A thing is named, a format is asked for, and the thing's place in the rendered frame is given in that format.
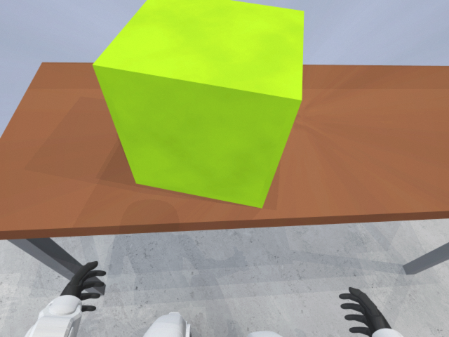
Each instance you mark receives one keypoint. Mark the table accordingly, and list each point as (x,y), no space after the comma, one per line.
(370,143)

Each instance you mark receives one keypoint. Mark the left robot forearm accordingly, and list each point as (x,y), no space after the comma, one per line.
(60,318)

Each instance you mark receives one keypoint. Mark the robot left thigh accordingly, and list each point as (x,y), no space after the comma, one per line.
(169,326)

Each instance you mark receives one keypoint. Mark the robot left hand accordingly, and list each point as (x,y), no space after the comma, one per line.
(78,284)

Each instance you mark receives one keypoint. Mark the robot right hand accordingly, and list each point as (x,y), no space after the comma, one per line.
(372,317)

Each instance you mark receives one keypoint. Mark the carton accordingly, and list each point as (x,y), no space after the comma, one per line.
(204,93)

